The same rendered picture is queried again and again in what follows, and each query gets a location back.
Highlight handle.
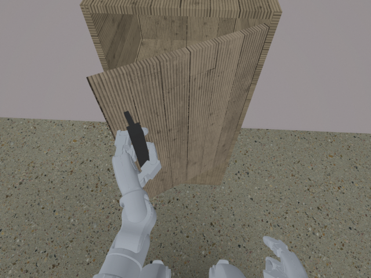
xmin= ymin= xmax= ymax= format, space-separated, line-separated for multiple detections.
xmin=124 ymin=111 xmax=150 ymax=167

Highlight robot left hand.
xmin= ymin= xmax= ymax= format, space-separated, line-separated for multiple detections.
xmin=112 ymin=127 xmax=162 ymax=196

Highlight right robot thigh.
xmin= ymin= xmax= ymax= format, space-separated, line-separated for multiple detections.
xmin=209 ymin=264 xmax=246 ymax=278

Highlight cupboard door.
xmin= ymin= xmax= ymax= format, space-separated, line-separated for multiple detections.
xmin=86 ymin=23 xmax=270 ymax=199

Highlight right robot shin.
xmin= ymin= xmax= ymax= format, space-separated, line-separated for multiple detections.
xmin=217 ymin=259 xmax=229 ymax=264

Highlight robot right hand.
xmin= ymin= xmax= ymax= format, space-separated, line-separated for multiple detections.
xmin=263 ymin=236 xmax=308 ymax=278

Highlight left robot forearm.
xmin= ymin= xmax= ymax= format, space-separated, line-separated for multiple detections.
xmin=93 ymin=189 xmax=157 ymax=278

